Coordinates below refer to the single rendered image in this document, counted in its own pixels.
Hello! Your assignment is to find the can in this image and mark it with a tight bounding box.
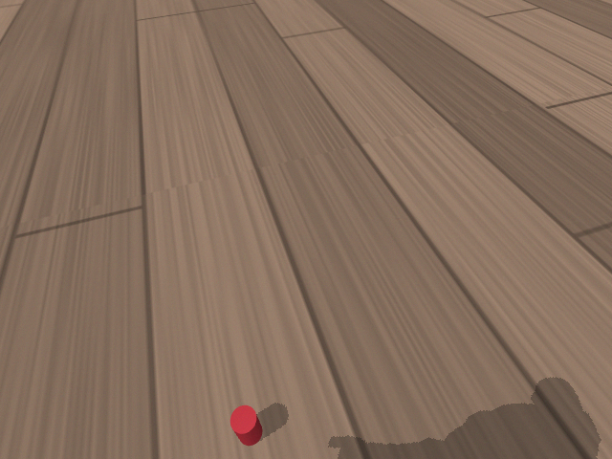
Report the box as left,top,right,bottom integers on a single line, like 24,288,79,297
230,405,262,446

